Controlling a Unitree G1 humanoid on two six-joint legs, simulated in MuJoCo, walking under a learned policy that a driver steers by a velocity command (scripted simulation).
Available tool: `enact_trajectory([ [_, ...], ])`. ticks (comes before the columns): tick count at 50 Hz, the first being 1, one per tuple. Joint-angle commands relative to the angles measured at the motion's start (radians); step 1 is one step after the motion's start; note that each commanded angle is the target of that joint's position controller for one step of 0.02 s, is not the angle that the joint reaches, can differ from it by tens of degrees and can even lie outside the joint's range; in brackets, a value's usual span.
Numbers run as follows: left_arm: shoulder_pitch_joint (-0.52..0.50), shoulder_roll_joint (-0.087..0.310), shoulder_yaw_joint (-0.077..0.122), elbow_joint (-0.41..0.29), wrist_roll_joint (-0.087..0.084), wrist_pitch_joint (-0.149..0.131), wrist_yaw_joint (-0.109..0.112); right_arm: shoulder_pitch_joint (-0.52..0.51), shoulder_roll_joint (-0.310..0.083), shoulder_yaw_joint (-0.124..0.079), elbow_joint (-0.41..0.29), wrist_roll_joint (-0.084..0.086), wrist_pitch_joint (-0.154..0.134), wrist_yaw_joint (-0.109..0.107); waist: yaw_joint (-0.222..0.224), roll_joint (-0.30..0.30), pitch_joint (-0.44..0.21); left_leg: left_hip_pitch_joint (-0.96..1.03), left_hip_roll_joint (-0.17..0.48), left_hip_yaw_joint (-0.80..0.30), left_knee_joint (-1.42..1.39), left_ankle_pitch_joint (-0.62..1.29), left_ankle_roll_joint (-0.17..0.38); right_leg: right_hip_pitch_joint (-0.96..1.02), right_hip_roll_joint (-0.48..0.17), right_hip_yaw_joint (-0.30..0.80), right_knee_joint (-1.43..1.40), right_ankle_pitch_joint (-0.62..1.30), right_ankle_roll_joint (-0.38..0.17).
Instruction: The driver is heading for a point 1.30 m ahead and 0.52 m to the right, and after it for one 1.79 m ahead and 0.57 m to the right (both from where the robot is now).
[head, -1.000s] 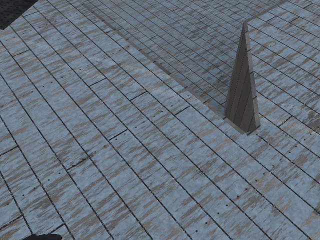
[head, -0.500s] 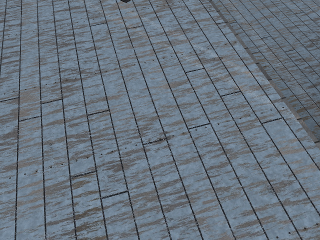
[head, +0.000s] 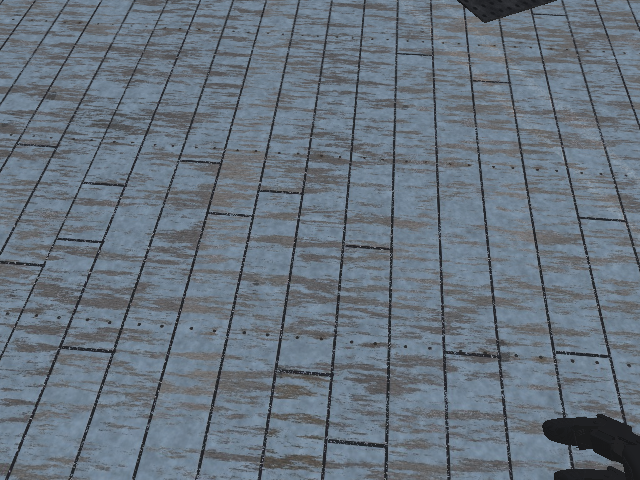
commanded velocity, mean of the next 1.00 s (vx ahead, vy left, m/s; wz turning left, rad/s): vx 0.55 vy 0.00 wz -0.77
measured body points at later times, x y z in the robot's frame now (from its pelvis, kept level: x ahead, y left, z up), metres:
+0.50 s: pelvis +0.32 +0.01 +0.00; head +0.37 +0.00 +0.44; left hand +0.54 +0.24 -0.11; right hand +0.40 -0.29 -0.09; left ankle +0.24 +0.18 -0.58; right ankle +0.41 -0.04 -0.72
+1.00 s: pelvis +0.56 -0.01 +0.03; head +0.58 +0.00 +0.48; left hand +0.88 +0.02 -0.06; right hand +0.37 -0.25 -0.07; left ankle +0.63 +0.08 -0.72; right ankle +0.46 -0.09 -0.63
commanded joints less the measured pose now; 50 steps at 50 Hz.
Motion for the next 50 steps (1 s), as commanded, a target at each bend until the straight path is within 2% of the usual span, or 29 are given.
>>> enact_trajectory([
  [1, -0.263, 0.132, 0.029, -0.203, -0.026, -0.035, -0.006, 0.432, -0.283, -0.088, 0.069, -0.007, -0.014, -0.061, -0.278, 0.112, -0.202, 0.732, 0.399, -0.667, -0.457, -0.572, 0.002, -0.786, 0.128, 0.257, 0.670, 0.093, -0.103],
  [2, -0.236, 0.114, 0.025, -0.186, -0.021, -0.034, -0.009, 0.369, -0.204, -0.063, 0.084, 0.003, -0.019, -0.057, -0.209, 0.066, -0.077, 0.588, 0.358, -0.498, -0.439, -0.404, -0.002, -0.761, 0.066, 0.220, 0.626, 0.183, -0.098],
  [5, -0.119, 0.059, 0.021, -0.100, 0.006, 0.015, -0.033, 0.266, -0.080, -0.025, 0.104, 0.032, -0.045, -0.053, -0.093, 0.137, 0.001, 0.393, 0.232, -0.193, -0.496, -0.142, -0.055, -0.630, -0.002, 0.166, 0.566, 0.282, -0.053],
  [7, -0.183, 0.040, 0.022, -0.114, -0.001, 0.038, -0.049, 0.298, -0.058, -0.022, 0.143, 0.043, -0.065, -0.047, -0.086, 0.113, 0.060, 0.379, 0.214, -0.090, -0.535, -0.012, -0.080, -0.692, -0.003, 0.152, 0.594, 0.333, -0.048],
  [10, -0.285, 0.012, 0.012, -0.155, 0.000, 0.046, -0.051, 0.301, -0.025, -0.013, 0.173, 0.040, -0.085, -0.050, -0.055, 0.089, 0.129, 0.339, 0.175, 0.114, -0.506, 0.596, -0.092, -0.703, 0.034, 0.069, 0.509, 0.421, -0.031],
  [12, -0.351, 0.000, -0.001, -0.184, 0.004, 0.041, -0.056, 0.295, -0.026, -0.011, 0.184, 0.041, -0.085, -0.062, -0.051, 0.090, 0.131, 0.349, 0.152, 0.193, -0.471, 0.777, -0.078, -0.672, 0.069, -0.001, 0.353, 0.482, -0.039],
  [13, -0.336, 0.035, 0.014, -0.209, -0.095, 0.009, -0.044, 0.185, -0.105, -0.034, 0.118, 0.057, -0.073, -0.095, -0.048, 0.132, 0.117, 0.348, 0.108, 0.209, -0.468, 0.749, -0.099, -0.610, 0.072, 0.034, 0.206, 0.529, -0.033],
  [16, -0.352, 0.074, 0.030, -0.248, -0.055, 0.000, -0.061, 0.223, -0.225, -0.062, 0.106, 0.070, -0.047, -0.154, -0.030, 0.110, 0.008, 0.439, 0.167, 0.209, -0.283, 1.147, -0.111, -0.408, 0.185, -0.084, -0.002, 0.538, -0.034],
  [18, -0.137, 0.171, 0.074, -0.223, -0.050, 0.034, -0.054, 0.167, -0.256, -0.082, 0.076, 0.098, -0.033, -0.153, 0.076, 0.140, -0.095, 0.414, 0.189, 0.181, -0.029, 1.266, -0.111, -0.165, 0.220, -0.060, -0.013, 0.490, -0.085],
  [19, 0.036, 0.247, 0.109, -0.187, -0.042, 0.051, -0.034, 0.120, -0.215, -0.074, 0.058, 0.109, -0.039, -0.134, 0.154, 0.079, -0.156, 0.308, 0.166, 0.151, 0.243, 1.065, -0.117, 0.059, 0.208, 0.017, -0.080, 0.563, -0.136],
  [20, 0.025, 0.237, 0.106, -0.171, -0.045, 0.054, -0.005, 0.105, -0.081, -0.039, 0.059, 0.110, -0.052, -0.093, 0.133, -0.162, -0.055, 0.150, -0.021, 0.141, 0.613, -0.007, -0.139, 0.116, 0.156, 0.111, -0.261, 0.761, -0.184],
  [21, -0.101, 0.264, 0.089, -0.230, 0.006, 0.032, 0.002, 0.229, 0.034, -0.006, 0.003, 0.059, -0.073, -0.065, -0.057, -0.359, -0.075, -0.157, -0.165, -0.019, 0.951, -0.446, -0.159, 0.227, 0.021, 0.477, -0.108, 1.332, -0.336],
  [22, -0.135, 0.294, 0.090, -0.297, 0.048, 0.000, -0.014, 0.338, -0.069, -0.009, -0.008, 0.062, -0.091, -0.058, -0.058, -0.235, -0.374, -0.203, -0.160, -0.253, 1.044, -0.397, -0.153, 0.328, -0.168, 0.815, -0.271, 1.079, -0.514],
  [23, -0.243, 0.279, 0.098, -0.351, 0.013, -0.007, -0.022, 0.266, -0.163, -0.026, -0.021, 0.071, -0.097, -0.060, -0.073, -0.057, -0.299, -0.209, -0.121, -0.278, 0.939, -0.328, -0.114, 0.221, -0.145, 0.841, -0.379, 0.716, -0.486],
  [24, -0.328, 0.231, 0.088, -0.371, -0.030, -0.009, -0.020, 0.206, -0.176, -0.037, -0.034, 0.067, -0.091, -0.066, -0.129, 0.087, -0.148, -0.229, -0.085, -0.260, 0.829, -0.273, -0.108, 0.069, -0.091, 0.793, -0.430, 0.514, -0.427],
  [25, -0.374, 0.197, 0.075, -0.384, -0.051, -0.010, -0.017, 0.189, -0.177, -0.041, -0.029, 0.057, -0.076, -0.073, -0.158, 0.141, -0.099, -0.192, -0.054, -0.257, 0.746, -0.238, -0.115, -0.047, -0.062, 0.749, -0.450, 0.494, -0.386],
  [27, -0.403, 0.204, 0.081, -0.397, -0.040, 0.000, -0.001, 0.152, -0.174, -0.048, -0.036, 0.049, -0.047, -0.081, -0.167, 0.100, -0.050, -0.101, -0.032, -0.251, 0.583, -0.206, -0.146, -0.206, 0.022, 0.623, -0.440, 0.648, -0.335],
  [30, -0.368, 0.224, 0.093, -0.377, -0.036, 0.032, 0.037, 0.085, -0.081, -0.023, -0.051, 0.041, -0.032, -0.089, -0.138, 0.043, -0.104, -0.043, -0.078, -0.197, 0.327, -0.107, -0.187, -0.256, 0.119, 0.500, -0.354, 0.889, -0.269],
  [32, -0.372, 0.224, 0.093, -0.384, -0.051, 0.061, 0.058, 0.077, -0.067, -0.019, -0.043, 0.060, -0.017, -0.083, -0.129, -0.015, -0.200, 0.009, -0.087, -0.205, 0.227, 0.011, -0.196, -0.240, 0.145, 0.512, -0.348, 0.544, -0.229],
  [34, -0.378, 0.213, 0.084, -0.406, -0.056, 0.068, 0.062, 0.014, -0.076, -0.021, -0.052, 0.078, -0.015, -0.072, -0.087, -0.095, -0.160, 0.008, -0.083, -0.217, 0.125, 0.069, -0.185, -0.274, 0.149, 0.582, -0.406, 0.039, -0.207],
  [39, -0.351, 0.181, 0.071, -0.411, -0.044, 0.060, 0.040, -0.034, -0.118, -0.052, -0.059, 0.096, -0.072, -0.060, -0.058, -0.187, -0.081, 0.164, -0.094, -0.224, -0.123, 0.027, -0.151, -0.298, 0.129, 0.697, -0.339, -0.140, -0.189],
  [40, -0.393, 0.243, 0.087, -0.404, 0.062, 0.064, -0.007, 0.064, -0.105, -0.025, -0.005, 0.024, -0.035, -0.061, -0.083, -0.205, -0.064, 0.243, -0.097, -0.159, -0.148, -0.040, -0.118, -0.374, 0.171, 0.669, -0.306, -0.173, -0.161],
  [41, -0.417, 0.202, 0.080, -0.418, 0.055, 0.058, -0.019, 0.137, -0.124, -0.039, 0.007, 0.021, -0.032, -0.069, -0.141, -0.145, -0.039, 0.391, -0.077, -0.171, -0.207, -0.046, -0.099, -0.502, 0.203, 0.646, -0.220, -0.222, -0.132],
  [42, -0.430, 0.125, 0.055, -0.431, 0.033, 0.041, -0.017, 0.250, -0.194, -0.056, 0.024, 0.012, -0.040, -0.080, -0.207, 0.001, -0.057, 0.537, 0.085, -0.333, -0.292, -0.198, -0.062, -0.646, 0.266, 0.529, 0.001, -0.265, -0.089],
  [43, -0.439, 0.054, 0.029, -0.469, -0.001, 0.028, -0.014, 0.293, -0.309, -0.079, 0.019, -0.017, -0.041, -0.080, -0.205, 0.231, -0.073, 0.598, 0.316, -0.788, -0.514, -0.620, 0.006, -0.806, 0.378, 0.318, 0.272, -0.190, -0.042],
  [44, -0.402, 0.106, 0.029, -0.461, 0.013, 0.021, -0.008, 0.242, -0.290, -0.084, 0.027, -0.014, -0.042, -0.063, -0.150, 0.158, -0.037, 0.533, 0.369, -0.997, -0.555, -0.721, 0.062, -0.877, 0.269, 0.314, 0.411, -0.052, -0.041],
  [46, -0.397, 0.156, 0.037, -0.411, 0.037, 0.020, -0.021, 0.228, -0.181, -0.058, 0.040, 0.020, -0.039, -0.049, -0.131, 0.033, -0.010, 0.454, 0.267, -0.707, -0.471, -0.529, 0.034, -0.817, 0.210, 0.297, 0.444, 0.114, -0.033],
  [48, -0.413, 0.145, 0.033, -0.397, 0.055, 0.021, -0.044, 0.299, -0.165, -0.046, 0.083, 0.030, -0.048, -0.054, -0.156, 0.097, -0.005, 0.424, 0.168, -0.506, -0.486, -0.374, 0.014, -0.761, 0.201, 0.273, 0.421, 0.188, -0.018],
  [50, -0.430, 0.132, 0.024, -0.399, 0.048, 0.022, -0.051, 0.360, -0.165, -0.047, 0.122, 0.032, -0.062, -0.047, -0.167, 0.134, 0.019, 0.435, 0.153, -0.463, -0.502, -0.315, 0.031, -0.786, 0.210, 0.285, 0.407, 0.241, -0.014],
])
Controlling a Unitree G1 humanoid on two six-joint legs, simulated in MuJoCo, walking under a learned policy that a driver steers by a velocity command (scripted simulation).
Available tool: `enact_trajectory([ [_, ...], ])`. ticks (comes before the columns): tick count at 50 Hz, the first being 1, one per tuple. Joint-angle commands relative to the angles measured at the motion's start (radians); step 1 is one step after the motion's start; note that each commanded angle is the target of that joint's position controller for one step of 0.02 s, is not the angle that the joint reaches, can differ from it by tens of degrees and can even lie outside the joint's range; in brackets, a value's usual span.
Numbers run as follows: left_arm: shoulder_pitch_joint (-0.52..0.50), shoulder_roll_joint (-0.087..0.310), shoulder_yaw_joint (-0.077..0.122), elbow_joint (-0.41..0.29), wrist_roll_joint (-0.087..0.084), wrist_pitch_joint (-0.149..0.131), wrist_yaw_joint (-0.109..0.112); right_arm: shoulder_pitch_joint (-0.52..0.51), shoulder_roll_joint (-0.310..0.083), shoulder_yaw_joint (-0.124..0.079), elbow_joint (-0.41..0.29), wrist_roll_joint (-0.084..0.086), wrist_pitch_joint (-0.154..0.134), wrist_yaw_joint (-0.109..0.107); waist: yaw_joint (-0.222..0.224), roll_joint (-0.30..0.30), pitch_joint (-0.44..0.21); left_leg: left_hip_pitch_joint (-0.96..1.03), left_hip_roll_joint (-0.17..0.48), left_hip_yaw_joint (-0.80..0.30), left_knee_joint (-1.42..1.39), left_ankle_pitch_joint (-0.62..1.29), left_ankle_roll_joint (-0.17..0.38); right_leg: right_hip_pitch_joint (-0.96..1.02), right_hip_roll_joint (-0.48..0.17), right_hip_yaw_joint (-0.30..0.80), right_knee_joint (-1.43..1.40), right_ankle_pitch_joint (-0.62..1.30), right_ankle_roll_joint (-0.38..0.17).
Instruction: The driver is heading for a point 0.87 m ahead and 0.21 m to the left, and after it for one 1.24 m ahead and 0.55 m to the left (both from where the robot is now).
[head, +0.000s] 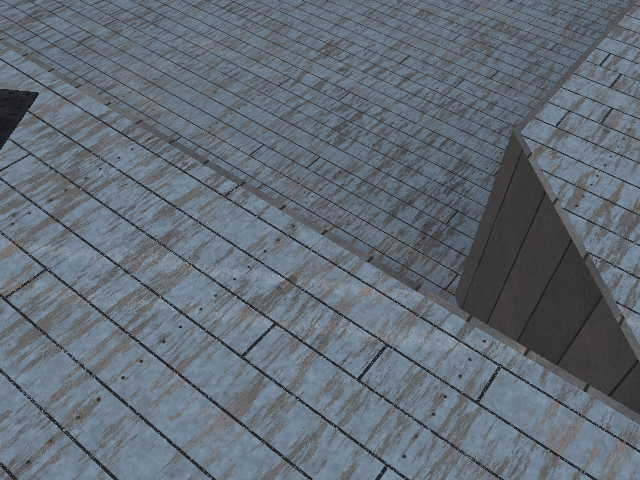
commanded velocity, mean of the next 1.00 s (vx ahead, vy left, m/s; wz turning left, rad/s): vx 0.90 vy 0.00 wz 0.52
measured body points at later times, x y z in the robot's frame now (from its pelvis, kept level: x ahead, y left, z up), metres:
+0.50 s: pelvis +0.36 -0.05 -0.01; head +0.37 -0.05 +0.44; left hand +0.41 +0.23 -0.12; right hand +0.43 -0.32 -0.14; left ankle +0.33 +0.08 -0.65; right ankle +0.31 -0.15 -0.74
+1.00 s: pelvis +0.76 +0.05 -0.01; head +0.80 +0.07 +0.43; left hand +0.85 +0.37 -0.07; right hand +0.92 -0.19 -0.14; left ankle +0.70 +0.05 -0.74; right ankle +1.01 -0.02 -0.68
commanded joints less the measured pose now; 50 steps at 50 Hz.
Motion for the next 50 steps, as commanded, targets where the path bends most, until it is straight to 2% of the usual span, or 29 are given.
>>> enact_trajectory([
  [1, -0.071, 0.055, 0.005, -0.073, -0.002, -0.016, -0.013, 0.060, -0.126, -0.030, -0.014, 0.007, -0.031, 0.006, -0.007, 0.175, 0.080, 0.176, 0.215, -0.303, -0.250, -0.281, 0.097, -0.276, -0.034, 0.052, 0.003, 0.089, 0.010],
  [6, -0.227, 0.052, -0.012, -0.101, -0.007, -0.026, -0.019, 0.163, -0.110, -0.025, 0.048, 0.013, -0.041, 0.007, -0.048, 0.183, 0.137, 0.211, 0.221, -0.178, -0.304, -0.090, 0.118, -0.311, -0.058, -0.018, -0.180, 0.168, 0.021],
  [10, -0.373, -0.010, -0.052, -0.152, -0.005, -0.042, -0.043, 0.238, -0.106, -0.017, 0.113, 0.017, -0.027, 0.004, -0.081, 0.199, 0.168, 0.177, 0.231, -0.136, -0.330, 0.260, 0.145, -0.130, -0.109, -0.194, -0.413, 0.166, 0.001],
  [13, -0.215, 0.011, -0.043, -0.105, -0.013, -0.052, -0.012, 0.230, -0.164, -0.024, 0.151, 0.025, -0.017, -0.006, 0.029, 0.196, 0.076, 0.161, 0.244, -0.079, -0.129, 0.846, 0.133, 0.203, -0.021, -0.216, -0.504, 0.034, -0.040],
  [14, -0.035, 0.044, -0.026, -0.047, -0.018, -0.058, 0.011, 0.215, -0.174, -0.022, 0.158, 0.030, -0.018, -0.008, 0.128, 0.172, -0.018, 0.114, 0.226, -0.053, 0.074, 0.971, 0.125, 0.433, -0.001, -0.207, -0.535, 0.046, -0.055],
  [15, 0.155, 0.095, -0.003, 0.007, -0.009, -0.064, 0.035, 0.168, -0.175, -0.022, 0.146, 0.038, -0.026, -0.005, 0.240, 0.158, -0.112, -0.070, 0.187, -0.034, 0.327, 0.822, 0.109, 0.717, -0.086, -0.124, -0.549, 0.059, -0.071],
  [16, 0.291, 0.187, 0.024, 0.025, 0.024, -0.071, 0.056, 0.187, -0.058, 0.003, 0.098, 0.050, -0.036, 0.003, 0.255, -0.019, -0.282, -0.332, 0.092, -0.004, 0.682, 0.262, 0.101, 0.996, -0.387, 0.218, -0.604, -0.359, -0.108],
  [17, 0.314, 0.207, 0.027, 0.025, 0.017, -0.061, 0.054, 0.181, -0.026, 0.005, 0.055, 0.070, -0.034, 0.005, 0.228, -0.165, -0.397, -0.469, 0.021, -0.012, 0.910, -0.191, 0.108, 0.993, -0.578, 0.627, -0.782, -0.603, -0.132],
  [18, 0.240, 0.153, 0.021, 0.041, 0.004, -0.055, 0.054, 0.085, -0.099, -0.017, 0.048, 0.056, -0.022, 0.000, 0.204, -0.072, -0.210, -0.557, 0.063, -0.020, 0.961, -0.087, 0.114, 0.840, -0.526, 0.547, -0.812, -0.517, -0.119],
  [20, 0.147, 0.043, -0.003, 0.060, -0.002, -0.066, 0.052, 0.032, -0.045, -0.011, 0.056, 0.044, -0.008, 0.015, 0.135, -0.034, 0.018, -0.543, 0.120, -0.008, 0.887, 0.011, 0.095, 0.599, -0.433, 0.250, -0.858, -0.173, -0.091],
  [22, 0.134, 0.004, -0.015, 0.087, -0.018, -0.080, 0.058, 0.058, -0.003, -0.010, 0.073, 0.022, 0.028, 0.032, 0.072, -0.088, 0.089, -0.505, 0.145, 0.002, 0.872, 0.015, 0.071, 0.471, -0.384, 0.090, -0.913, -0.066, -0.066],
  [24, 0.146, -0.020, -0.018, 0.120, -0.039, -0.099, 0.053, -0.017, 0.019, -0.009, 0.047, 0.015, 0.053, 0.043, 0.051, -0.068, 0.151, -0.568, 0.159, 0.013, 0.869, 0.034, 0.063, 0.445, -0.368, -0.025, -0.957, 0.074, -0.053],
  [28, 0.142, -0.036, -0.023, 0.156, -0.034, -0.120, 0.057, -0.180, 0.034, 0.007, -0.038, 0.022, 0.054, 0.062, 0.012, -0.060, 0.193, -0.584, 0.139, 0.085, 0.739, 0.217, 0.072, 0.406, -0.297, -0.289, -0.967, 0.452, -0.021],
  [30, 0.137, -0.007, -0.020, 0.166, -0.037, -0.122, 0.066, -0.243, 0.023, 0.019, -0.065, 0.024, 0.047, 0.080, 0.006, -0.006, 0.201, -0.466, 0.114, 0.166, 0.536, 0.322, 0.098, 0.380, -0.269, -0.382, -0.981, 0.582, 0.004],
  [32, 0.174, 0.051, -0.013, 0.182, -0.047, -0.126, 0.075, -0.276, 0.011, 0.024, -0.079, 0.022, 0.048, 0.092, 0.010, 0.015, 0.172, -0.323, 0.035, 0.261, 0.409, 0.377, 0.135, 0.433, -0.278, -0.416, -0.922, 0.961, 0.020],
  [34, 0.165, 0.136, 0.007, 0.177, -0.041, -0.113, 0.093, -0.148, -0.037, 0.015, -0.053, 0.032, 0.056, 0.083, -0.064, -0.055, 0.068, -0.167, -0.037, 0.285, 0.391, 0.268, 0.164, 0.538, -0.314, -0.407, -0.716, 1.350, 0.032],
  [35, 0.126, 0.168, 0.016, 0.165, -0.032, -0.096, 0.101, 0.004, -0.084, -0.003, -0.017, 0.029, 0.061, 0.071, -0.147, -0.075, -0.013, -0.014, -0.062, 0.265, 0.394, 0.196, 0.190, 0.538, -0.338, -0.391, -0.521, 1.451, 0.031],
  [36, 0.077, 0.181, 0.024, 0.145, -0.024, -0.078, 0.099, 0.206, -0.151, -0.034, 0.038, 0.024, 0.063, 0.051, -0.241, -0.056, -0.100, 0.204, -0.070, 0.210, 0.353, 0.129, 0.228, 0.456, -0.348, -0.360, -0.243, 1.387, 0.025],
  [37, 0.074, 0.157, 0.024, 0.152, -0.026, -0.065, 0.079, 0.287, -0.199, -0.064, 0.070, 0.035, 0.063, 0.028, -0.255, 0.055, -0.123, 0.385, -0.046, 0.115, 0.264, 0.110, 0.273, 0.297, -0.243, -0.362, 0.156, 0.780, 0.026],
  [38, 0.078, -0.006, -0.022, 0.119, -0.004, -0.077, 0.056, 0.185, -0.263, -0.078, 0.065, 0.043, 0.075, 0.015, -0.125, 0.314, -0.021, 0.429, 0.052, -0.098, 0.301, 0.272, 0.310, -0.046, -0.063, -0.317, 0.559, -0.212, 0.050],
  [39, 0.173, 0.009, -0.032, 0.010, -0.025, -0.093, 0.055, 0.104, -0.322, -0.087, 0.000, 0.022, 0.077, 0.017, -0.026, 0.301, -0.229, 0.620, 0.227, -0.567, 0.087, 0.096, 0.497, -0.278, -0.051, -0.094, 0.661, -0.237, 0.070],
  [40, 0.070, 0.074, -0.031, -0.004, -0.009, -0.117, 0.054, 0.085, -0.270, -0.086, -0.023, 0.026, 0.080, 0.009, -0.065, 0.118, -0.152, 0.527, 0.275, -0.722, -0.129, -0.203, 0.480, -0.361, -0.093, -0.040, 0.572, -0.168, 0.063],
  [41, 0.041, 0.093, -0.024, -0.005, -0.014, -0.126, 0.049, 0.059, -0.222, -0.072, 0.001, 0.024, 0.076, -0.002, -0.007, 0.015, 0.003, 0.358, 0.259, -0.701, -0.200, -0.276, 0.430, -0.357, -0.137, -0.040, 0.459, -0.110, 0.061],
  [42, 0.019, 0.081, -0.028, -0.003, -0.002, -0.120, 0.051, 0.025, -0.198, -0.065, 0.010, 0.028, 0.064, -0.008, 0.043, -0.036, 0.083, 0.202, 0.225, -0.615, -0.187, -0.100, 0.396, -0.294, -0.172, -0.046, 0.370, -0.101, 0.072],
  [44, 0.063, 0.066, -0.037, 0.020, 0.008, -0.076, 0.053, -0.030, -0.170, -0.050, 0.001, 0.031, 0.035, -0.018, 0.115, -0.073, 0.140, -0.062, 0.159, -0.429, -0.157, 0.355, 0.372, -0.129, -0.215, -0.059, 0.250, -0.117, 0.117],
  [47, 0.008, 0.025, -0.051, -0.019, -0.008, -0.054, 0.053, -0.078, -0.183, -0.056, -0.012, 0.031, 0.016, -0.010, 0.128, -0.056, 0.108, -0.247, 0.027, -0.208, -0.099, 0.814, 0.307, 0.085, -0.197, -0.135, -0.059, 0.015, 0.140],
  [48, -0.160, -0.010, -0.041, -0.095, -0.053, -0.103, 0.075, -0.125, -0.097, -0.038, -0.069, 0.102, -0.004, -0.031, 0.073, -0.088, 0.103, -0.315, -0.022, -0.244, -0.082, 0.639, 0.263, 0.147, -0.113, -0.094, -0.236, 0.110, 0.144],
  [49, -0.173, -0.045, -0.049, -0.109, -0.055, -0.116, 0.087, -0.136, -0.139, -0.046, -0.060, 0.115, 0.006, -0.040, 0.070, -0.056, 0.047, -0.287, -0.056, -0.214, -0.049, 0.565, 0.215, 0.228, -0.055, -0.112, -0.403, 0.212, 0.142],
  [50, -0.164, -0.042, -0.037, -0.116, -0.063, -0.119, 0.094, -0.098, -0.171, -0.058, -0.045, 0.106, 0.022, -0.048, 0.052, -0.003, -0.012, -0.238, -0.069, -0.234, -0.017, 0.504, 0.170, 0.299, 0.008, -0.124, -0.516, 0.314, 0.147],
])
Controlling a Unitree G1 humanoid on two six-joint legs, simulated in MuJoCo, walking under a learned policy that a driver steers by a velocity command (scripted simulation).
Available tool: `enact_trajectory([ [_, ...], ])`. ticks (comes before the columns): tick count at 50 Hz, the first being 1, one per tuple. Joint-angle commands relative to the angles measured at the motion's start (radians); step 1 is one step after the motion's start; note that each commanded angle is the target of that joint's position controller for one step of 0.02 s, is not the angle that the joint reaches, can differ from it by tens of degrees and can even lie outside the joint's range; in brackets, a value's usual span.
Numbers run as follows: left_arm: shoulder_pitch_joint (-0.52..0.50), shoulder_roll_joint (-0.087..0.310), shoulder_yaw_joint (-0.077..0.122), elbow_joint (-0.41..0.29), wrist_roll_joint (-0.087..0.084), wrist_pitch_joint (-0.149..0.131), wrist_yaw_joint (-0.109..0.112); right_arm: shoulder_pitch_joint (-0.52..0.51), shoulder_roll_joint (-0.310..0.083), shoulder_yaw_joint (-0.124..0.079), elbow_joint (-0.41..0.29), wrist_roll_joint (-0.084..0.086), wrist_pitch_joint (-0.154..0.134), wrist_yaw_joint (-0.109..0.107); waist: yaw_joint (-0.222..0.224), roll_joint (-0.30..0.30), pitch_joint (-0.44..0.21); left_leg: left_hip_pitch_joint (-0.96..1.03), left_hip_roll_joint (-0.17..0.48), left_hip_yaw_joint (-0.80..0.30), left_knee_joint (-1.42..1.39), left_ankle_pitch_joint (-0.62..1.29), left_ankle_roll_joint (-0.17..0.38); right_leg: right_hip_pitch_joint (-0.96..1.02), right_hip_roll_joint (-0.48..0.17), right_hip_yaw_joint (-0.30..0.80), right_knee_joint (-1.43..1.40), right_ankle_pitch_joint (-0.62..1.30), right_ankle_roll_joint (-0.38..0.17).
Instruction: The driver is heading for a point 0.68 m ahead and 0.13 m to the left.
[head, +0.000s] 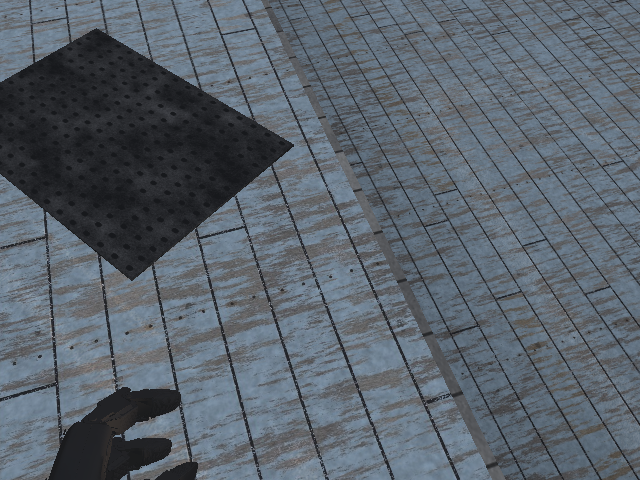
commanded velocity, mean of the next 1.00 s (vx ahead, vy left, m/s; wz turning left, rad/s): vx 0.11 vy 0.00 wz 0.64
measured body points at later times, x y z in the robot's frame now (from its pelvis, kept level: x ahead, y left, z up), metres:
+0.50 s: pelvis +0.15 -0.03 -0.01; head +0.16 +0.02 +0.43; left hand +0.16 +0.30 -0.12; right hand +0.47 -0.17 -0.06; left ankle +0.13 +0.08 -0.74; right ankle +0.27 -0.16 -0.73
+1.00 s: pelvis +0.19 +0.00 +0.00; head +0.19 +0.01 +0.45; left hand +0.19 +0.29 -0.09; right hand +0.44 -0.10 -0.11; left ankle +0.13 +0.08 -0.73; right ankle +0.27 -0.09 -0.73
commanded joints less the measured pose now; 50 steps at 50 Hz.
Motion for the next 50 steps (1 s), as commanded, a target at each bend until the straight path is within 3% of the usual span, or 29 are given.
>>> enact_trajectory([
  [1, 0.022, 0.077, 0.053, -0.081, -0.045, -0.023, 0.030, -0.121, -0.173, -0.047, -0.110, 0.015, -0.004, -0.029, 0.073, 0.009, -0.176, -0.246, 0.110, -0.209, -0.028, 0.499, -0.019, 0.502, 0.216, -0.129, -0.326, 0.270, 0.020],
  [2, 0.051, 0.099, 0.071, -0.083, -0.057, -0.017, 0.032, -0.128, -0.153, -0.045, -0.111, 0.007, 0.011, -0.034, 0.094, 0.055, -0.190, -0.229, 0.099, -0.220, 0.049, 0.475, -0.055, 0.557, 0.219, -0.112, -0.372, 0.319, 0.021],
  [4, 0.224, 0.110, 0.095, -0.048, -0.046, -0.009, 0.027, -0.205, -0.102, -0.031, -0.156, -0.002, 0.020, -0.034, 0.202, 0.088, -0.288, -0.234, 0.023, -0.178, 0.336, 0.469, -0.147, 0.782, 0.166, -0.081, -0.466, 0.500, -0.013],
  [5, 0.336, 0.115, 0.090, -0.018, -0.044, 0.000, 0.026, -0.168, 0.014, 0.000, -0.189, -0.037, 0.027, -0.033, 0.211, -0.024, -0.389, -0.342, -0.003, -0.127, 0.612, -0.162, -0.168, 0.983, -0.049, 0.080, -0.369, 0.652, -0.081],
  [6, 0.332, 0.138, 0.069, -0.060, 0.019, 0.011, 0.021, 0.022, 0.057, 0.017, -0.219, -0.048, 0.030, -0.020, 0.104, -0.269, -0.519, -0.453, -0.047, -0.127, 0.938, -0.559, -0.195, 1.083, -0.360, 0.462, -0.305, 1.071, -0.272],
  [7, 0.202, 0.175, 0.083, -0.075, 0.015, 0.016, 0.016, 0.138, -0.075, -0.011, -0.215, -0.013, 0.034, 0.013, 0.009, -0.307, -0.539, -0.535, 0.101, -0.112, 1.099, -0.394, -0.221, 0.998, -0.511, 0.662, -0.368, 0.632, -0.416],
  [9, 0.097, 0.065, 0.066, -0.100, 0.002, 0.045, 0.035, -0.111, -0.144, -0.034, -0.223, 0.003, 0.067, 0.018, 0.076, -0.093, -0.275, -0.589, 0.211, 0.008, 1.087, -0.185, -0.253, 0.698, -0.300, 0.370, -0.484, 0.043, -0.328],
  [11, 0.020, 0.089, 0.064, -0.088, -0.006, 0.058, 0.029, -0.169, -0.131, -0.031, -0.261, -0.005, 0.097, 0.004, 0.047, -0.070, -0.143, -0.515, 0.252, 0.023, 1.005, -0.172, -0.256, 0.439, -0.202, 0.173, -0.529, 0.079, -0.277],
  [14, 0.037, 0.137, 0.086, -0.041, -0.001, 0.053, 0.020, -0.211, -0.052, 0.001, -0.293, -0.019, 0.093, -0.002, 0.049, -0.097, -0.171, -0.443, 0.284, 0.076, 0.815, -0.150, -0.250, 0.402, -0.191, 0.006, -0.539, 0.344, -0.300],
  [17, 0.023, 0.167, 0.096, -0.028, 0.006, 0.064, 0.008, -0.262, -0.069, 0.002, -0.303, -0.018, 0.100, 0.010, 0.061, -0.083, -0.250, -0.369, 0.328, 0.077, 0.628, -0.062, -0.225, 0.449, -0.235, -0.060, -0.526, 0.315, -0.310],
  [20, -0.008, 0.200, 0.111, -0.017, -0.013, 0.076, -0.012, -0.281, -0.104, -0.011, -0.290, -0.007, 0.109, 0.021, 0.063, -0.116, -0.239, -0.239, 0.317, 0.143, 0.453, -0.001, -0.191, 0.407, -0.231, -0.148, -0.525, 0.145, -0.269],
  [23, 0.017, 0.196, 0.111, 0.015, -0.026, 0.090, -0.021, -0.280, -0.108, -0.022, -0.289, -0.024, 0.126, 0.020, 0.065, -0.116, -0.203, -0.128, 0.267, 0.218, 0.221, 0.008, -0.154, 0.387, -0.249, -0.201, -0.445, 0.038, -0.204],
  [24, 0.057, 0.161, 0.104, 0.040, -0.027, 0.100, -0.022, -0.210, -0.112, -0.032, -0.257, -0.027, 0.117, 0.016, 0.058, -0.073, -0.209, -0.022, 0.228, 0.217, 0.114, 0.060, -0.121, 0.335, -0.213, -0.243, -0.345, -0.038, -0.153],
  [25, 0.128, 0.114, 0.091, 0.063, -0.022, 0.113, -0.028, -0.132, -0.200, -0.062, -0.238, -0.031, 0.105, 0.007, 0.053, 0.170, -0.181, 0.144, 0.349, -0.029, -0.071, 0.262, -0.030, 0.131, -0.103, -0.344, -0.035, -0.264, -0.049],
  [26, 0.029, 0.090, 0.077, -0.019, -0.005, 0.111, -0.020, -0.133, -0.309, -0.077, -0.263, -0.056, 0.093, -0.007, 0.044, 0.370, -0.180, 0.158, 0.593, -0.399, -0.129, 0.404, 0.194, -0.172, 0.046, -0.299, 0.278, -0.497, 0.021],
  [27, -0.031, 0.149, 0.095, -0.023, -0.031, 0.103, -0.012, -0.142, -0.269, -0.067, -0.290, -0.090, 0.071, 0.003, -0.024, 0.219, -0.242, 0.101, 0.602, -0.419, -0.165, 0.323, 0.247, -0.166, 0.034, -0.148, 0.400, -0.471, 0.017],
  [28, -0.021, 0.155, 0.100, -0.014, -0.045, 0.102, -0.008, -0.184, -0.231, -0.052, -0.284, -0.084, 0.061, 0.001, 0.013, 0.189, -0.195, 0.059, 0.553, -0.323, -0.162, 0.248, 0.194, -0.156, 0.022, -0.139, 0.405, -0.387, 0.003],
  [30, 0.040, 0.157, 0.110, 0.032, -0.019, 0.106, 0.006, -0.310, -0.145, -0.023, -0.304, -0.056, 0.065, -0.013, 0.073, 0.123, -0.180, -0.014, 0.458, -0.182, -0.105, 0.244, 0.081, -0.073, -0.006, -0.136, 0.342, -0.241, 0.014],
  [33, 0.095, 0.113, 0.098, 0.048, -0.016, 0.109, -0.006, -0.359, -0.090, 0.004, -0.314, -0.061, 0.068, -0.025, 0.108, 0.099, -0.222, -0.096, 0.386, -0.066, -0.074, 0.375, 0.054, 0.117, 0.018, -0.168, 0.233, -0.135, 0.025],
  [35, 0.066, 0.073, 0.078, 0.038, -0.016, 0.107, -0.012, -0.325, -0.078, 0.008, -0.302, -0.063, 0.067, -0.022, 0.073, 0.096, -0.216, -0.091, 0.382, -0.069, -0.067, 0.323, 0.062, 0.184, 0.022, -0.170, 0.070, -0.135, 0.013],
  [38, 0.051, 0.081, 0.072, 0.026, -0.023, 0.104, -0.021, -0.267, -0.082, 0.009, -0.273, -0.067, 0.070, -0.011, 0.041, 0.119, -0.192, -0.087, 0.416, -0.144, -0.057, 0.232, 0.097, 0.258, 0.032, -0.165, -0.088, -0.203, -0.013],
  [41, 0.107, 0.075, 0.066, 0.051, -0.012, 0.090, -0.034, -0.274, -0.029, 0.033, -0.241, -0.053, 0.059, -0.002, 0.100, 0.088, -0.156, -0.172, 0.369, -0.159, -0.040, 0.122, 0.041, 0.472, 0.027, -0.152, -0.420, 0.038, -0.057],
  [42, 0.122, 0.113, 0.069, 0.051, 0.009, 0.084, -0.031, -0.237, 0.002, 0.042, -0.226, -0.064, 0.046, -0.002, 0.087, 0.030, -0.174, -0.223, 0.309, -0.136, 0.007, 0.024, -0.019, 0.578, -0.051, -0.064, -0.437, 0.216, -0.078],
  [43, 0.073, 0.195, 0.084, 0.047, 0.020, 0.082, -0.033, -0.161, 0.002, 0.036, -0.220, -0.062, 0.040, 0.005, -0.001, -0.131, -0.166, -0.225, 0.222, -0.025, 0.028, -0.037, -0.074, 0.507, -0.118, -0.002, -0.391, 0.200, -0.161],
  [44, 0.046, 0.125, 0.070, 0.039, 0.020, 0.078, -0.041, -0.190, -0.026, 0.032, -0.197, -0.067, 0.043, 0.005, 0.026, -0.148, -0.161, -0.125, 0.225, -0.006, 0.023, -0.020, -0.109, 0.408, -0.120, 0.018, -0.437, 0.070, -0.197],
  [45, 0.030, 0.087, 0.058, 0.037, 0.015, 0.074, -0.045, -0.225, -0.048, 0.023, -0.194, -0.065, 0.049, 0.004, 0.047, -0.127, -0.132, -0.107, 0.221, -0.006, 0.019, 0.013, -0.113, 0.383, -0.092, -0.016, -0.442, 0.004, -0.173],
  [47, 0.044, 0.094, 0.060, 0.046, 0.003, 0.067, -0.044, -0.248, -0.037, 0.023, -0.189, -0.067, 0.060, 0.001, 0.071, -0.085, -0.137, -0.097, 0.224, -0.015, 0.009, 0.086, -0.090, 0.407, -0.048, -0.076, -0.404, 0.001, -0.122],
  [48, 0.079, 0.060, 0.046, 0.067, 0.004, 0.064, -0.045, -0.226, -0.001, 0.033, -0.165, -0.073, 0.062, 0.004, 0.073, -0.056, -0.153, -0.045, 0.235, -0.020, -0.032, 0.103, -0.085, 0.401, -0.042, -0.079, -0.404, 0.008, -0.113],
  [50, 0.083, 0.106, 0.058, 0.071, -0.010, 0.065, -0.047, -0.235, -0.018, 0.025, -0.161, -0.070, 0.058, 0.005, 0.073, -0.045, -0.111, -0.028, 0.227, 0.001, -0.032, 0.104, -0.083, 0.366, -0.029, -0.068, -0.391, 0.041, -0.115],
])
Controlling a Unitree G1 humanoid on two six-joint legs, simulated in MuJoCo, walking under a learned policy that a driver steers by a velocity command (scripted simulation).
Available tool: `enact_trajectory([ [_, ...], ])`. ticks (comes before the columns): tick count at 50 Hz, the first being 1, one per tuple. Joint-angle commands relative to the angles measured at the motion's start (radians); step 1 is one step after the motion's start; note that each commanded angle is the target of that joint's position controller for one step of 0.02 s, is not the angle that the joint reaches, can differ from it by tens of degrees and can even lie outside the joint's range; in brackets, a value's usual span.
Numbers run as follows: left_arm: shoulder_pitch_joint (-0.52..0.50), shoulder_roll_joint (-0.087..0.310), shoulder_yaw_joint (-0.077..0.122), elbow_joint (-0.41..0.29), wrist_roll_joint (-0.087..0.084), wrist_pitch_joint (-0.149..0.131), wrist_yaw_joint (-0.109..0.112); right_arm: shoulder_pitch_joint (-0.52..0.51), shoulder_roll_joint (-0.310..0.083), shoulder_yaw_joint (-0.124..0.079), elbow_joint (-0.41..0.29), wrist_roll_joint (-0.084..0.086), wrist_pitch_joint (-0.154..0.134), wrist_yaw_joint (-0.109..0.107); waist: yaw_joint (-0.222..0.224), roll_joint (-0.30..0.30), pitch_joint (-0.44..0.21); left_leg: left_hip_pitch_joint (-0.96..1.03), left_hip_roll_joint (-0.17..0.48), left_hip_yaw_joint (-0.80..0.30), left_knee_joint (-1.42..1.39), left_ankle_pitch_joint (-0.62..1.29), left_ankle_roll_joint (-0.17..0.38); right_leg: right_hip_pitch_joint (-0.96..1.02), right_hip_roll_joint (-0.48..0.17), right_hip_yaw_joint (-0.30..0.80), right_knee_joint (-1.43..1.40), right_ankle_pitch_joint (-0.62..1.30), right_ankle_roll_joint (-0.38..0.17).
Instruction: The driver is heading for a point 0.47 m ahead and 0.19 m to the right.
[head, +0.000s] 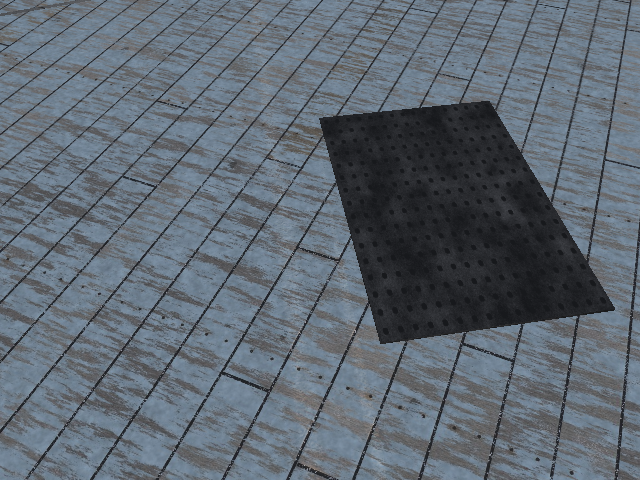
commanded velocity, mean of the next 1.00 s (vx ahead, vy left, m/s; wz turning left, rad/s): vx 0.00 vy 0.00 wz -0.61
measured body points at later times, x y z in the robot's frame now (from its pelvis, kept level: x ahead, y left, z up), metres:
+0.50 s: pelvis +0.02 -0.04 +0.00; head +0.05 -0.08 +0.44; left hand +0.26 +0.16 -0.08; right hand +0.10 -0.36 -0.10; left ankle +0.04 +0.12 -0.62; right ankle +0.01 -0.12 -0.73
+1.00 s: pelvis +0.08 +0.01 +0.00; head +0.11 +0.03 +0.45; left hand +0.40 +0.09 -0.09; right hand +0.03 -0.29 -0.08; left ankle +0.16 +0.08 -0.73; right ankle -0.03 -0.09 -0.67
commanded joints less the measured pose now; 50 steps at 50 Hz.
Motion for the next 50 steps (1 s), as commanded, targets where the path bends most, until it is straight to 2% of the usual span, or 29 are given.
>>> enact_trajectory([
  [1, -0.073, 0.170, 0.043, -0.084, -0.019, -0.013, 0.004, -0.034, -0.145, -0.050, -0.065, 0.000, -0.015, -0.011, -0.016, -0.048, -0.017, 0.077, 0.078, -0.073, -0.081, 0.113, 0.033, -0.064, -0.074, 0.129, -0.084, 0.172, -0.043],
  [3, -0.086, 0.185, 0.054, -0.112, -0.035, -0.003, 0.013, -0.001, -0.166, -0.066, -0.063, 0.002, -0.012, -0.027, -0.028, -0.040, -0.043, 0.101, 0.081, -0.046, -0.049, 0.147, 0.041, -0.105, -0.068, 0.154, -0.027, 0.214, -0.060],
  [5, -0.074, 0.166, 0.057, -0.134, -0.049, 0.007, 0.022, 0.048, -0.164, -0.077, -0.061, 0.001, -0.001, -0.040, -0.033, 0.024, -0.064, 0.132, 0.132, -0.070, -0.058, 0.196, 0.069, -0.181, -0.033, 0.134, 0.078, 0.177, -0.050],
  [6, -0.061, 0.152, 0.057, -0.141, -0.052, 0.014, 0.022, 0.056, -0.166, -0.082, -0.066, 0.001, 0.004, -0.050, -0.029, 0.081, -0.068, 0.147, 0.199, -0.111, -0.087, 0.237, 0.108, -0.233, -0.005, 0.087, 0.158, 0.115, -0.025],
  [8, -0.060, 0.128, 0.055, -0.151, -0.046, 0.032, 0.016, 0.016, -0.168, -0.086, -0.102, 0.004, 0.004, -0.062, -0.037, 0.166, -0.067, 0.145, 0.386, -0.235, -0.118, 0.362, 0.214, -0.330, 0.001, 0.020, 0.342, -0.240, 0.017],
  [9, -0.079, 0.134, 0.057, -0.168, -0.046, 0.037, 0.008, 0.021, -0.175, -0.087, -0.116, 0.004, -0.003, -0.061, -0.048, 0.130, -0.062, 0.149, 0.437, -0.255, -0.121, 0.417, 0.241, -0.367, -0.033, 0.034, 0.408, -0.315, 0.023],
  [11, -0.089, 0.116, 0.052, -0.178, -0.051, 0.049, -0.008, -0.014, -0.210, -0.100, -0.127, 0.013, -0.015, -0.062, -0.041, 0.071, -0.059, 0.117, 0.430, -0.184, -0.113, 0.429, 0.211, -0.346, -0.070, 0.033, 0.398, -0.267, 0.020],
  [12, -0.076, 0.112, 0.052, -0.174, -0.053, 0.055, -0.010, -0.038, -0.221, -0.104, -0.129, 0.017, -0.020, -0.065, -0.030, 0.080, -0.069, 0.084, 0.412, -0.128, -0.107, 0.439, 0.186, -0.288, -0.067, 0.013, 0.369, -0.228, 0.018],
  [15, -0.004, 0.123, 0.063, -0.156, -0.064, 0.067, -0.014, -0.068, -0.225, -0.109, -0.125, 0.021, -0.017, -0.062, -0.002, 0.104, -0.092, -0.003, 0.359, 0.034, -0.027, 0.356, 0.116, -0.094, 0.002, -0.078, 0.197, -0.106, -0.007],
  [16, 0.027, 0.134, 0.073, -0.142, -0.069, 0.070, -0.008, -0.049, -0.210, -0.107, -0.116, 0.023, -0.014, -0.058, 0.004, 0.078, -0.101, -0.036, 0.335, 0.091, 0.041, 0.298, 0.081, -0.010, 0.042, -0.099, 0.111, -0.051, -0.026],
  [17, 0.079, 0.174, 0.092, -0.134, -0.061, 0.072, 0.003, -0.020, -0.186, -0.104, -0.098, 0.027, -0.019, -0.050, 0.026, 0.006, -0.108, -0.116, 0.285, 0.162, 0.194, 0.223, 0.029, 0.114, 0.044, -0.030, 0.003, 0.016, -0.066],
  [18, 0.109, 0.318, 0.129, -0.169, -0.048, 0.060, 0.021, -0.057, -0.152, -0.095, -0.145, 0.010, -0.025, -0.047, 0.040, -0.245, -0.079, -0.466, 0.140, 0.219, 0.537, -0.180, -0.085, 0.300, -0.206, 0.457, -0.139, 0.284, -0.216],
  [19, 0.157, 0.354, 0.122, -0.190, 0.004, 0.033, 0.007, -0.188, -0.163, -0.085, -0.202, 0.012, -0.046, -0.039, 0.107, -0.299, -0.224, -0.580, 0.014, -0.031, 0.759, -0.407, -0.094, 0.351, -0.364, 0.825, -0.219, 0.432, -0.398],
  [20, 0.131, 0.315, 0.106, -0.195, 0.010, 0.008, 0.005, -0.199, -0.191, -0.093, -0.193, 0.035, -0.051, -0.031, 0.086, -0.176, -0.203, -0.615, 0.045, -0.109, 0.851, -0.373, -0.086, 0.355, -0.375, 0.739, -0.213, 0.451, -0.383],
  [21, 0.094, 0.293, 0.102, -0.193, -0.005, 0.001, 0.017, -0.203, -0.186, -0.084, -0.189, 0.033, -0.055, -0.032, 0.058, -0.101, -0.168, -0.628, 0.052, -0.115, 0.867, -0.290, -0.076, 0.316, -0.322, 0.640, -0.176, 0.445, -0.334],
  [22, 0.053, 0.276, 0.098, -0.197, -0.030, 0.007, 0.037, -0.189, -0.178, -0.082, -0.174, 0.016, -0.057, -0.041, 0.027, -0.021, -0.130, -0.624, 0.066, -0.116, 0.840, -0.200, -0.081, 0.266, -0.263, 0.556, -0.156, 0.421, -0.275],
  [23, 0.026, 0.268, 0.090, -0.200, -0.040, 0.016, 0.048, -0.176, -0.180, -0.082, -0.168, 0.006, -0.054, -0.046, 0.001, -0.023, -0.120, -0.574, 0.077, -0.119, 0.790, -0.143, -0.091, 0.195, -0.227, 0.505, -0.157, 0.430, -0.248],
  [25, -0.004, 0.244, 0.084, -0.219, -0.045, 0.032, 0.057, -0.126, -0.166, -0.082, -0.147, 0.016, -0.050, -0.038, -0.035, -0.069, -0.115, -0.482, 0.054, -0.090, 0.735, -0.081, -0.109, 0.106, -0.146, 0.444, -0.165, 0.394, -0.214],
  [29, 0.046, 0.249, 0.090, -0.215, -0.043, 0.043, 0.073, -0.158, -0.105, -0.058, -0.155, 0.024, -0.047, -0.041, -0.017, -0.065, -0.137, -0.483, 0.005, -0.087, 0.642, -0.027, -0.127, 0.126, -0.103, 0.469, -0.147, 0.408, -0.198],
  [32, 0.033, 0.252, 0.093, -0.238, -0.047, 0.058, 0.089, -0.189, -0.109, -0.057, -0.156, 0.024, -0.054, -0.041, -0.009, -0.118, -0.138, -0.456, -0.009, -0.100, 0.496, 0.010, -0.127, 0.130, -0.079, 0.505, -0.135, 0.333, -0.167],
  [38, 0.010, 0.216, 0.078, -0.262, -0.024, 0.073, 0.082, -0.187, -0.127, -0.057, -0.145, 0.031, -0.057, -0.030, 0.039, -0.200, -0.168, -0.271, 0.023, -0.071, 0.325, -0.027, -0.128, 0.119, -0.095, 0.534, -0.081, 0.420, -0.168],
  [42, -0.033, 0.182, 0.067, -0.268, -0.033, 0.086, 0.070, -0.122, -0.143, -0.061, -0.125, 0.049, -0.088, 0.008, 0.024, -0.221, -0.142, -0.083, 0.060, -0.048, 0.050, 0.039, -0.085, 0.100, -0.081, 0.579, -0.057, 0.397, -0.161],
  [43, -0.034, 0.171, 0.064, -0.263, -0.041, 0.085, 0.067, -0.092, -0.139, -0.064, -0.113, 0.041, -0.095, 0.015, 0.004, -0.182, -0.125, 0.013, 0.073, -0.051, -0.100, 0.184, -0.061, 0.059, -0.050, 0.565, -0.044, 0.278, -0.132],
  [44, 0.038, 0.131, 0.057, -0.248, -0.028, 0.074, 0.057, -0.098, -0.187, -0.073, -0.128, 0.017, -0.098, 0.018, 0.038, -0.028, -0.123, 0.101, 0.202, -0.212, -0.155, 0.351, -0.014, -0.005, 0.043, 0.478, 0.082, 0.018, -0.077],
  [45, 0.125, 0.132, 0.058, -0.230, -0.018, 0.064, 0.056, -0.087, -0.234, -0.079, -0.140, -0.003, -0.087, 0.014, 0.077, 0.198, -0.087, 0.151, 0.370, -0.375, -0.164, 0.639, 0.116, -0.156, 0.197, 0.348, 0.283, -0.373, 0.000],
  [46, 0.061, 0.194, 0.084, -0.258, -0.025, 0.052, 0.060, -0.052, -0.215, -0.079, -0.124, -0.016, -0.090, 0.020, 0.039, 0.265, -0.072, 0.058, 0.461, -0.519, -0.217, 0.561, 0.255, -0.215, 0.175, 0.304, 0.433, -0.458, 0.057],
  [47, 0.008, 0.248, 0.103, -0.245, -0.039, 0.052, 0.064, -0.070, -0.199, -0.079, -0.129, -0.005, -0.090, 0.021, 0.016, 0.184, -0.033, 0.032, 0.420, -0.464, -0.222, 0.406, 0.256, -0.243, 0.134, 0.280, 0.554, -0.393, 0.078],
  [49, 0.026, 0.192, 0.097, -0.197, -0.039, 0.073, 0.068, -0.113, -0.140, -0.061, -0.125, 0.028, -0.082, 0.014, 0.023, 0.134, -0.017, 0.011, 0.311, -0.322, -0.218, 0.243, 0.171, -0.214, 0.119, 0.288, 0.619, -0.274, 0.101],
  [50, 0.042, 0.160, 0.091, -0.183, -0.039, 0.079, 0.065, -0.126, -0.124, -0.052, -0.120, 0.033, -0.080, 0.011, 0.028, 0.132, -0.012, 0.002, 0.284, -0.280, -0.221, 0.250, 0.164, -0.194, 0.122, 0.274, 0.634, -0.234, 0.109],
])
